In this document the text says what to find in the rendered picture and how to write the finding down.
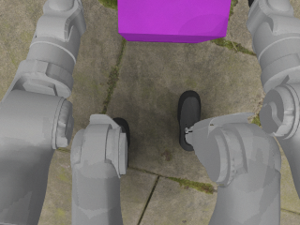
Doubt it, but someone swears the left robot foot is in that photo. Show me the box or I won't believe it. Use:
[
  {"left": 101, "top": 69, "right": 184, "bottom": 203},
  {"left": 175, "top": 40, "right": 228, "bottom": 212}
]
[{"left": 113, "top": 117, "right": 130, "bottom": 175}]

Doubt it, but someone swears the robot right upper arm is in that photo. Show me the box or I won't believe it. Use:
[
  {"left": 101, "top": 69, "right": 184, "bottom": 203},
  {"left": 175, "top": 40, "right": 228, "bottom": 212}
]
[{"left": 259, "top": 82, "right": 300, "bottom": 200}]

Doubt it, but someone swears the robot right forearm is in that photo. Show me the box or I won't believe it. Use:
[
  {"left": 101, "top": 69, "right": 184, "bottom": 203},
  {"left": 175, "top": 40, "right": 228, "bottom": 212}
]
[{"left": 246, "top": 0, "right": 300, "bottom": 94}]

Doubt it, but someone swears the robot left upper arm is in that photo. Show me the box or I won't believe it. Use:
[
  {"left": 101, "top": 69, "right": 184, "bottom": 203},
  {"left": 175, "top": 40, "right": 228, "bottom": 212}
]
[{"left": 0, "top": 89, "right": 74, "bottom": 225}]

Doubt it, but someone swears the left robot shin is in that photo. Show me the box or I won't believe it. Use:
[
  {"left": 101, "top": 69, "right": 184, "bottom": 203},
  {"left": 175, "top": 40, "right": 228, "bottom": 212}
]
[{"left": 70, "top": 113, "right": 120, "bottom": 170}]

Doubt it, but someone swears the carton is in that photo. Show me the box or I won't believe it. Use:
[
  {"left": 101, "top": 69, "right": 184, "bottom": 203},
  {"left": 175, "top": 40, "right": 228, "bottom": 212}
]
[{"left": 117, "top": 0, "right": 232, "bottom": 44}]

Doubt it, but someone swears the robot left forearm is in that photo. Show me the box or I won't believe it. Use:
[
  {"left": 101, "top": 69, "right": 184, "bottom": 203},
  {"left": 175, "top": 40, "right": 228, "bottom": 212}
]
[{"left": 0, "top": 0, "right": 87, "bottom": 111}]

